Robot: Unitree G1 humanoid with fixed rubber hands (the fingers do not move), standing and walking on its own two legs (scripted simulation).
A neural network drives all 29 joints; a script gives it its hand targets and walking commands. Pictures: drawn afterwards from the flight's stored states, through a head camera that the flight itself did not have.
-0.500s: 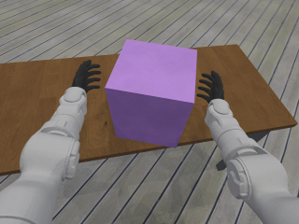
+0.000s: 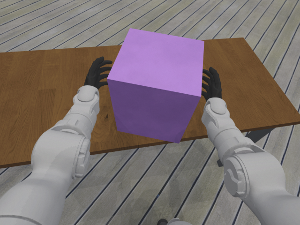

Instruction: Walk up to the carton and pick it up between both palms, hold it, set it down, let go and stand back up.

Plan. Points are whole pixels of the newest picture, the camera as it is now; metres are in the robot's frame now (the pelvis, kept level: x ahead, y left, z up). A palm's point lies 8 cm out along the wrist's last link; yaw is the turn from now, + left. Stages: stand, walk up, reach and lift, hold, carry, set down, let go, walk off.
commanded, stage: reach and lift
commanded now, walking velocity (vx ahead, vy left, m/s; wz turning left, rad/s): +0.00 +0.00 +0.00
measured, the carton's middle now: (156, 90) +0.49 -0.06 +0.03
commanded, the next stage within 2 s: none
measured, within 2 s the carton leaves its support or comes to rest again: neither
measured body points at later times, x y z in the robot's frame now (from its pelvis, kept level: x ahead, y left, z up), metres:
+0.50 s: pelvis +0.03 +0.01 +0.03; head +0.11 +0.02 +0.47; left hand +0.49 +0.10 +0.08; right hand +0.42 -0.20 +0.07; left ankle +0.02 +0.11 -0.71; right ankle +0.03 -0.10 -0.71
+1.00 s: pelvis +0.05 +0.01 +0.03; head +0.13 +0.03 +0.48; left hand +0.49 +0.10 +0.07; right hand +0.42 -0.20 +0.06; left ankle +0.02 +0.11 -0.71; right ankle +0.03 -0.10 -0.71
